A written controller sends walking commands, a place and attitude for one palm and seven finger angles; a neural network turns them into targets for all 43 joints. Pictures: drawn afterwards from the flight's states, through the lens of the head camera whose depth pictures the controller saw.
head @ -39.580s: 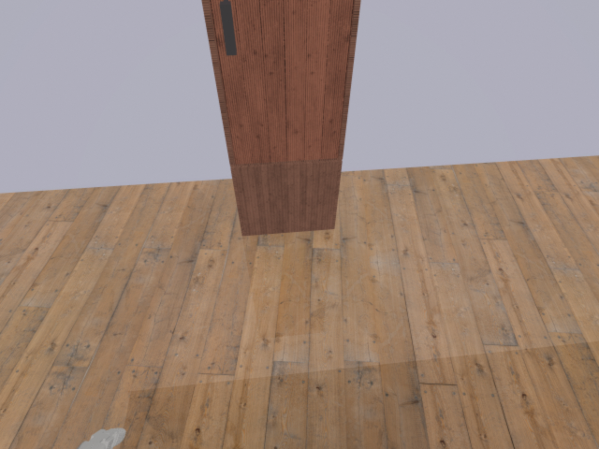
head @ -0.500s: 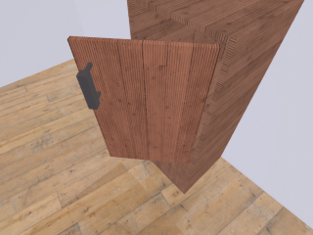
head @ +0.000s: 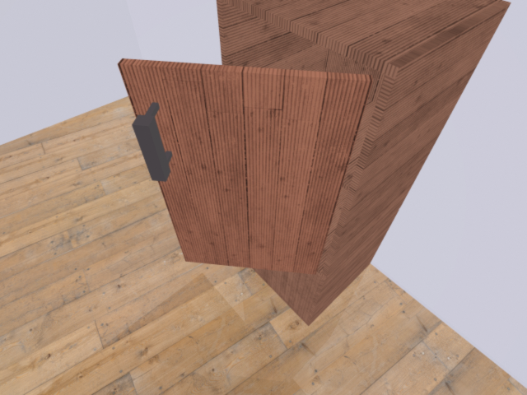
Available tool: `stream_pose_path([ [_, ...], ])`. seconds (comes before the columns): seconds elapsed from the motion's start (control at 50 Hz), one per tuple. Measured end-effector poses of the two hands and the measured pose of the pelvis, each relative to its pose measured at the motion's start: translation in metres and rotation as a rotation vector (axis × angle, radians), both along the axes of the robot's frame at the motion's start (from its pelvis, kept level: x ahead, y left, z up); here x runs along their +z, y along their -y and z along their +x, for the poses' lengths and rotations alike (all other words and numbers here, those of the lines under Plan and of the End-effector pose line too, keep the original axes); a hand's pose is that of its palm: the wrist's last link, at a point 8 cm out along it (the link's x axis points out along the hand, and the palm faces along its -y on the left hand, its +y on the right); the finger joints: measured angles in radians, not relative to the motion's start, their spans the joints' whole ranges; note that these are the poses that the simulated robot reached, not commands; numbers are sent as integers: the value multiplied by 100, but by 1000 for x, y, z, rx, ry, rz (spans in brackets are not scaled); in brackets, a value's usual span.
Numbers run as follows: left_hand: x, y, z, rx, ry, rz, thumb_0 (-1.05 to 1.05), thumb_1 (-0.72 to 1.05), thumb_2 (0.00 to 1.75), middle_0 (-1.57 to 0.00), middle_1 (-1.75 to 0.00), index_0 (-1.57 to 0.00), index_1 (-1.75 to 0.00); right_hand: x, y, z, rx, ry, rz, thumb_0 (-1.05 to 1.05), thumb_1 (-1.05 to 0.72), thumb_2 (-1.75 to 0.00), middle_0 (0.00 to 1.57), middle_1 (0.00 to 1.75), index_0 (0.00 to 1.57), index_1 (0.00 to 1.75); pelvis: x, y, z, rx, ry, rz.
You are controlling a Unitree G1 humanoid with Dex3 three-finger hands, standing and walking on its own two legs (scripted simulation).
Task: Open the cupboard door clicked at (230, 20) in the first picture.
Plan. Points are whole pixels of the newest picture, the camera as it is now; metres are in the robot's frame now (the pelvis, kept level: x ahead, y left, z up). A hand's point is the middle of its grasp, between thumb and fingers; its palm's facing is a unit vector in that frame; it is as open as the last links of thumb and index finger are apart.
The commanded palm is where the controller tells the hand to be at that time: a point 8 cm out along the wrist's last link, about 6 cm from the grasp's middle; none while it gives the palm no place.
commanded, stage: shuffle to correct the standing spot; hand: left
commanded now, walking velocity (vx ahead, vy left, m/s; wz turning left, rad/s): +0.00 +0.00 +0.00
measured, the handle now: (157, 142) +0.48 +0.22 +0.12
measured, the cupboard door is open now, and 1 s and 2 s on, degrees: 42 42 42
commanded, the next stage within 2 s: come to a stop and stand still in 0.28 s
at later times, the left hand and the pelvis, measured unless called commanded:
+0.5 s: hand out of the picture -0.01 +0.23 -0.19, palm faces +0.04 -0.98 -0.21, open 7.4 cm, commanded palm none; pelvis -0.05 +0.04 -0.01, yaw +1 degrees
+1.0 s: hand out of the picture -0.03 +0.21 -0.19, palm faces -0.06 -0.98 -0.20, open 7.3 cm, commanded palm none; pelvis -0.07 +0.04 -0.01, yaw -1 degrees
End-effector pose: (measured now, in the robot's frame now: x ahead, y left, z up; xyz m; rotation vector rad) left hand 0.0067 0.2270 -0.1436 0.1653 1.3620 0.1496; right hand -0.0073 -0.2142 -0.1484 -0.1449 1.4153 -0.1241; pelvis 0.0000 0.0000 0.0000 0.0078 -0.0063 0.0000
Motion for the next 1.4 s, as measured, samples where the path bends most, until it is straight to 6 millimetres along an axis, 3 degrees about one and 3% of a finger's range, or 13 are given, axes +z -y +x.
stream_pose_path([
  [0.28,-2,-9,-9,8,6,15,0,91,90,-20,-30,-20,-30,-2,0,-1,-6,19,-17,1,-91,-90,20,30,20,29,-3,-7,-18,-7,0,6],
  [0.46,-12,-41,-25,22,39,18,0,91,90,-20,-30,-20,-30,1,-10,-10,0,51,-63,1,-91,-90,20,30,19,29,-10,-33,-49,13,5,-5],
  [0.58,-15,-64,-34,21,38,-7,0,91,90,-20,-30,-20,-30,11,-38,-33,2,73,-71,0,-91,-90,20,30,19,29,-7,-54,-58,9,5,-7],
  [0.72,-7,-63,-46,7,7,-45,0,91,90,-20,-30,-20,-30,17,-63,-58,-13,18,-44,1,-92,-90,20,30,20,30,3,-63,-58,10,-31,-24],
  [0.88,-6,-48,-43,-29,-35,-42,1,93,90,-20,-30,-20,-30,16,-57,-98,-75,-70,-29,1,-91,-90,20,30,20,30,4,-50,-62,0,-41,-21],
  [0.96,-11,-40,-39,-57,6,-1,1,93,90,-20,-30,-20,-30,1,-41,-110,-96,-105,-9,1,-91,-90,21,30,20,30,-8,-38,-65,-21,-36,-2],
  [1.04,-10,-30,-42,-79,0,3,1,93,90,-20,-30,-20,-30,-6,-28,-98,-95,-60,-6,1,-91,-90,20,30,20,29,-10,-33,-63,-9,-14,-23],
  [1.24,-6,-18,-50,-27,35,6,1,93,90,-20,-30,-20,-30,-8,-16,-42,-20,75,-6,2,-93,-90,20,30,20,29,-9,-23,-54,-3,8,-7],
  [1.4,-6,-9,-69,-4,4,-12,0,92,90,-20,-30,-20,-30,0,-5,-19,11,125,-21,1,-93,-90,20,30,20,29,-6,-18,-54,-1,13,-2],
])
